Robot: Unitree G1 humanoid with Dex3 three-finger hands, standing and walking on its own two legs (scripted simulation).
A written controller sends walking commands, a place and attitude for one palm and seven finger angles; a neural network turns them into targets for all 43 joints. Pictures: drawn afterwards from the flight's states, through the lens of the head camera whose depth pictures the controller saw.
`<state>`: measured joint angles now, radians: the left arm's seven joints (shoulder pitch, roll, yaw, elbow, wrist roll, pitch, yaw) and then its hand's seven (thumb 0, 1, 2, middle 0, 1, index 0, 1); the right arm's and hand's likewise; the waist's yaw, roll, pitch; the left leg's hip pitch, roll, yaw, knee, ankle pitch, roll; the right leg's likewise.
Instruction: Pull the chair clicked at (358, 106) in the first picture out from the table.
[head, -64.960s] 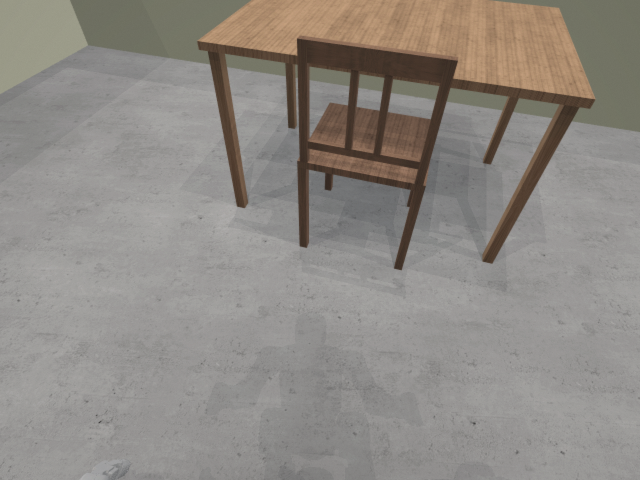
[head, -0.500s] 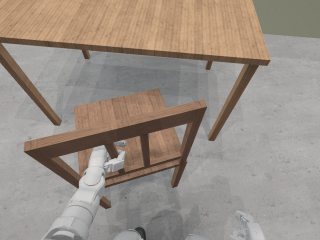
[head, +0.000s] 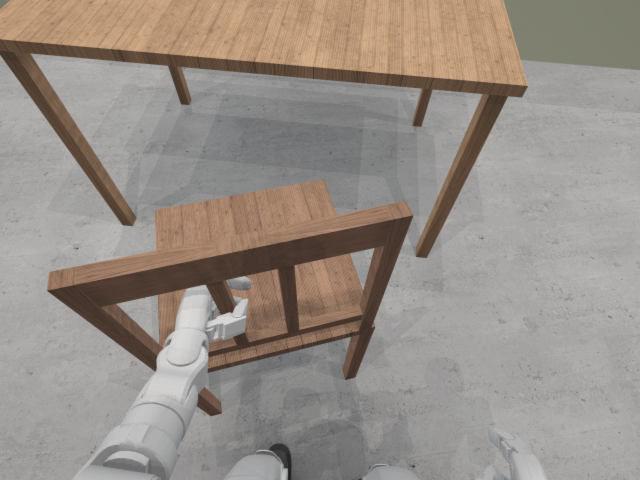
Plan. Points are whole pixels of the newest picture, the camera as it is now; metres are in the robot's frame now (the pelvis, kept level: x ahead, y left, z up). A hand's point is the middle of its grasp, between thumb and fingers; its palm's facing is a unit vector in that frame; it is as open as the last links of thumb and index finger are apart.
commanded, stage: step backward, pulling the chair out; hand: left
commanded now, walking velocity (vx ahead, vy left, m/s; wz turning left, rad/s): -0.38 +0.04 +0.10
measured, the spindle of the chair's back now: (230, 312) +0.35 +0.15 -0.11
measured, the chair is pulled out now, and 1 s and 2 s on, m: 0.40 0.57 0.57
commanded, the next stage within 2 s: stop walking, hand still on the chair in 0.52 s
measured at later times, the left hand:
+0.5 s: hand (226, 402) +0.22 +0.13 -0.07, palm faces -0.04 -0.99 -0.16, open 5.5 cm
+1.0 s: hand (213, 453) +0.16 +0.13 -0.07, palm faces -0.06 -0.99 -0.16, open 5.5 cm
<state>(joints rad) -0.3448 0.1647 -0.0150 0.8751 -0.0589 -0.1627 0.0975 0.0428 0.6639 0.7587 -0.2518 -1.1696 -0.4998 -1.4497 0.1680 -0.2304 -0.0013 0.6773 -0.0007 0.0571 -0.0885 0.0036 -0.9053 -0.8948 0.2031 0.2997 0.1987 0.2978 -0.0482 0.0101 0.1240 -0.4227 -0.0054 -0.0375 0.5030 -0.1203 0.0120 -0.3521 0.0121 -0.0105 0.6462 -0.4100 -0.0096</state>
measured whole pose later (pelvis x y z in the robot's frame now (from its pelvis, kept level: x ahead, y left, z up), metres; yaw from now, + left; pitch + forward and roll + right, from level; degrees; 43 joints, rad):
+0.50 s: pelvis -0.10 +0.01 +0.00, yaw +4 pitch +1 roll +2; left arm -0.38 0.12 -0.09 0.86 -0.03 -0.11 0.07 0.04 0.64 0.77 -0.24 -1.21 -0.50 -1.45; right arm 0.15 -0.22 -0.01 0.69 0.01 0.06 -0.11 0.00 -0.91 -0.89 0.20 0.30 0.20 0.30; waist -0.03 -0.01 0.15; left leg -0.25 0.04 -0.01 0.55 -0.31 -0.06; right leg -0.42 -0.09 -0.02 0.56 -0.15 0.03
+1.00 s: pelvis -0.12 +0.02 +0.00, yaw +2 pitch -2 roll +0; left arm -0.14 0.11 -0.08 0.71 -0.01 -0.10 0.07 0.04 0.64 0.77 -0.24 -1.23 -0.50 -1.45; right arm 0.27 -0.23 0.01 0.70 0.03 0.02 -0.12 0.01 -0.90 -0.89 0.20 0.30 0.20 0.30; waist -0.05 0.00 0.10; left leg -0.21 0.04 -0.01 0.57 -0.33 -0.03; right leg -0.37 -0.07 0.00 0.52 -0.17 0.04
